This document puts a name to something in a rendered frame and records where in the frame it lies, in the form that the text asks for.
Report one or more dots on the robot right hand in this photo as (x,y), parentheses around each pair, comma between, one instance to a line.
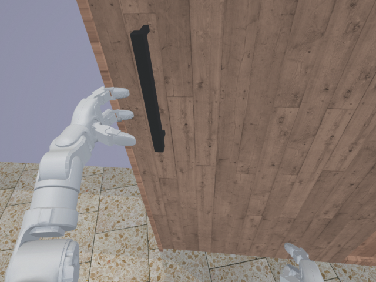
(308,270)

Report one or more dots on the left robot forearm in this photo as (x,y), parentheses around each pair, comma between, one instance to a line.
(53,207)

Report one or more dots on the handle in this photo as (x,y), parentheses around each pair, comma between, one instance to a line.
(145,71)

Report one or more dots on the wardrobe door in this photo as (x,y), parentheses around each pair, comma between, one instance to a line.
(269,112)
(367,248)

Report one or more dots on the robot left hand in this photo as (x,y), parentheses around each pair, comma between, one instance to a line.
(88,114)

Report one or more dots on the robot left upper arm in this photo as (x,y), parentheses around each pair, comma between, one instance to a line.
(55,260)

